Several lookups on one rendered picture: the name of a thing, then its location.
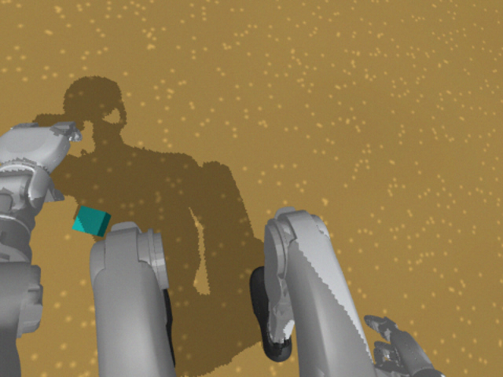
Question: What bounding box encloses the right robot hand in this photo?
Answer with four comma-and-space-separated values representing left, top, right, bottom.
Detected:
364, 315, 435, 377

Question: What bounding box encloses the left robot arm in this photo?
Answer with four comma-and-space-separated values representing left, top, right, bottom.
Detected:
0, 161, 50, 377

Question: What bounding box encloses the left robot hand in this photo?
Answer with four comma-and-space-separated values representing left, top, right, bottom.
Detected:
0, 121, 83, 203

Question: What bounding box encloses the right robot foot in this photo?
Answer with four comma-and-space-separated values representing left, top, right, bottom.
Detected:
250, 266, 292, 362

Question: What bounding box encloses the cube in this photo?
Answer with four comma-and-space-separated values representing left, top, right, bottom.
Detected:
72, 206, 111, 237

